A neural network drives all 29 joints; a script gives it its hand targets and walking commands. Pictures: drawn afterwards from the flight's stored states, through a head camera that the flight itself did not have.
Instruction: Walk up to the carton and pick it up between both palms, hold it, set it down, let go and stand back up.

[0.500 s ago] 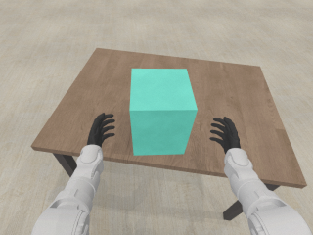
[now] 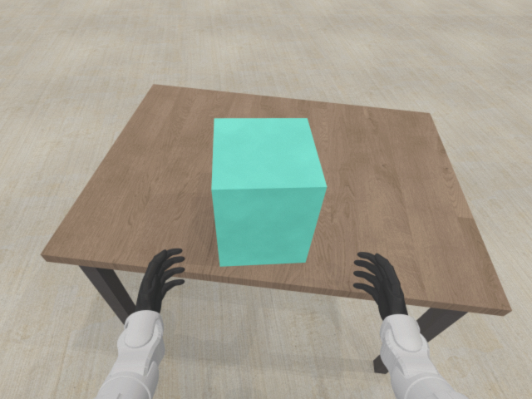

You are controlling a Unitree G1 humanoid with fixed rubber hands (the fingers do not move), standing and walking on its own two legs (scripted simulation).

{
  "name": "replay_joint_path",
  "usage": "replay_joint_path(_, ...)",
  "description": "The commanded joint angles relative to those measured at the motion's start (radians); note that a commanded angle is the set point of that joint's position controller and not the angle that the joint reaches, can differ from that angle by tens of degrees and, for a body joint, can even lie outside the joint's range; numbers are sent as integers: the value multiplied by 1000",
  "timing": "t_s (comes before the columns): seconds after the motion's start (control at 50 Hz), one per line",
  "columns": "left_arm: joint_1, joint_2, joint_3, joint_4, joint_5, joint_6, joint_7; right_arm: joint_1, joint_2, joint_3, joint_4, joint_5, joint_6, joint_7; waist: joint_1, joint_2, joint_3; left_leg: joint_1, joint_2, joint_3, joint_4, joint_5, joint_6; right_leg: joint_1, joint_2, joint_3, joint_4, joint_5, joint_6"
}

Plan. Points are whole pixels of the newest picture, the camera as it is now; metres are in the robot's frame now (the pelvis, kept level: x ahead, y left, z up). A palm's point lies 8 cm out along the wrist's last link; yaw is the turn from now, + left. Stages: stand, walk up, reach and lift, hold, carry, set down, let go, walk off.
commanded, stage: set down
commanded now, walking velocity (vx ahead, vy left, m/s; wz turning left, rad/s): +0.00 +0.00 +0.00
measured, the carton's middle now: (262, 194) +0.51 +0.05 -0.01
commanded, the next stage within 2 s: let go in 1.34 s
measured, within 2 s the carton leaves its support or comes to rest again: neither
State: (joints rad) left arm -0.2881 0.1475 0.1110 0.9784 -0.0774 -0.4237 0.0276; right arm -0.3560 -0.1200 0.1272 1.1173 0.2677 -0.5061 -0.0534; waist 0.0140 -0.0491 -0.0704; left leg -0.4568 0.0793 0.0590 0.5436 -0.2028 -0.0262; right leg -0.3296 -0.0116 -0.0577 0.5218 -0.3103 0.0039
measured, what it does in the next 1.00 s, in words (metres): stands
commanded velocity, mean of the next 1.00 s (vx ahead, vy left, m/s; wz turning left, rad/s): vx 0.00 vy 0.00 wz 0.00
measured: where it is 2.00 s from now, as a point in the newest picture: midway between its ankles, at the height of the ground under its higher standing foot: outside the picture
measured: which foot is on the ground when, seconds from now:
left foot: down 0.00-1.00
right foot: down 0.00-1.00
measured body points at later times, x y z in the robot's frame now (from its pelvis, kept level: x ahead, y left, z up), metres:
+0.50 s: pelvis +0.02 +0.00 +0.01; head +0.02 +0.01 +0.46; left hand +0.25 +0.22 -0.05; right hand +0.25 -0.20 -0.05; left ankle +0.04 +0.13 -0.73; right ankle -0.03 -0.12 -0.73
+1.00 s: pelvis +0.01 -0.01 +0.01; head +0.01 +0.00 +0.46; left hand +0.19 +0.23 -0.07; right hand +0.19 -0.22 -0.07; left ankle +0.04 +0.13 -0.73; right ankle -0.03 -0.12 -0.73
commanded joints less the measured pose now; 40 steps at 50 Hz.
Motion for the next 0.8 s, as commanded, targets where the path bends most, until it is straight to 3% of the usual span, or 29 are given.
replay_joint_path(0.0,-245,69,-43,-190,-14,-40,19,-243,-133,-43,-137,5,-40,19,-10,108,-308,401,-67,-52,12,230,-30,-149,45,24,-105,87,-23)
replay_joint_path(0.02,-287,88,-39,-214,-24,-38,29,-269,-134,-48,-157,4,-37,24,1,116,-327,384,-73,-48,13,225,-32,-153,41,27,-95,88,-22)
replay_joint_path(0.04,-165,69,-46,-181,0,-20,27,-173,-133,-21,-120,12,-32,31,7,114,-297,429,-69,-52,13,260,-32,-136,47,25,-100,114,-22)
replay_joint_path(0.1,-61,73,-17,-180,39,24,6,-86,-150,4,-108,0,-32,26,3,72,-266,462,-79,-44,4,344,-28,-40,42,34,-115,265,-14)
replay_joint_path(0.16,-40,82,-22,-234,33,84,-3,-63,-155,9,-181,-7,-10,22,6,40,-203,471,-72,-39,-31,292,-14,0,38,39,-138,241,-8)
replay_joint_path(0.2,-15,105,-24,-299,12,110,-10,-20,-156,-7,-252,-23,6,15,-4,36,-200,454,-76,-32,-47,278,-6,25,32,46,-151,269,-5)
replay_joint_path(0.22,-37,117,-21,-370,-3,111,-5,-19,-144,-14,-321,-25,8,16,11,21,-204,449,-77,-32,-54,297,-4,43,30,45,-141,303,3)
replay_joint_path(0.24,-76,124,-31,-446,-7,118,6,-58,-151,-17,-357,-12,22,22,9,61,-223,474,-75,-31,-58,319,-10,35,31,46,-136,307,0)
replay_joint_path(0.26,5,96,-41,-347,34,155,0,35,-141,-19,-245,-52,48,29,-8,81,-160,516,-73,-25,-67,312,-24,12,35,35,-164,251,-12)
replay_joint_path(0.3,28,104,-33,-450,26,189,3,48,-145,-36,-363,-47,73,31,18,71,-163,540,-69,-26,-89,326,-17,25,40,28,-186,229,-14)
replay_joint_path(0.32,95,87,-41,-351,51,231,-10,102,-133,-25,-266,-75,100,31,9,77,-109,552,-72,-16,-95,315,-16,36,34,32,-203,233,-19)
replay_joint_path(0.36,105,112,-26,-429,36,255,-19,115,-145,-52,-373,-92,107,24,11,40,-114,555,-75,-21,-112,305,-5,57,32,34,-210,266,-9)
replay_joint_path(0.4,122,117,-35,-434,43,284,-25,142,-134,-72,-374,-120,124,17,8,58,-100,571,-78,-13,-118,314,-8,69,31,36,-213,278,-6)
replay_joint_path(0.42,150,101,-42,-425,43,305,-29,165,-142,-69,-377,-133,137,19,2,39,-81,578,-76,-8,-129,330,-17,77,37,25,-227,285,-8)
replay_joint_path(0.46,202,104,-36,-457,57,321,-35,225,-120,-61,-381,-131,150,17,16,51,-46,598,-82,-6,-129,375,-11,80,34,36,-234,311,-8)
replay_joint_path(0.5,150,136,-23,-544,53,325,-31,181,-129,-94,-475,-150,155,12,19,42,-86,578,-82,-5,-140,351,-8,107,30,42,-229,320,2)
replay_joint_path(0.54,226,128,-18,-497,84,354,-41,248,-118,-89,-415,-172,177,13,19,52,-29,595,-84,6,-155,341,-9,109,31,33,-247,293,-5)
replay_joint_path(0.56,187,140,-14,-527,77,364,-39,208,-134,-103,-466,-178,183,14,24,52,-38,578,-85,6,-160,327,-10,113,29,37,-256,279,-3)
replay_joint_path(0.58,263,117,-29,-456,94,387,-44,282,-115,-82,-390,-186,200,17,13,43,7,598,-83,2,-162,319,-9,99,27,35,-260,263,-8)
replay_joint_path(0.64,265,140,-19,-548,74,375,-47,304,-119,-114,-487,-196,191,13,12,27,-40,592,-88,4,-153,364,-7,113,26,34,-253,325,6)
replay_joint_path(0.68,284,145,-17,-539,69,368,-45,317,-113,-112,-497,-202,189,13,15,34,-50,602,-91,12,-155,360,-4,122,18,46,-253,342,7)
replay_joint_path(0.72,288,144,-28,-529,76,377,-42,324,-124,-117,-450,-207,201,19,5,57,-28,605,-87,7,-161,362,-14,114,23,38,-257,334,1)
replay_joint_path(0.78,315,141,-31,-503,79,421,-56,351,-123,-127,-437,-231,231,18,-12,30,-3,605,-90,13,-171,320,-6,102,17,36,-277,315,1)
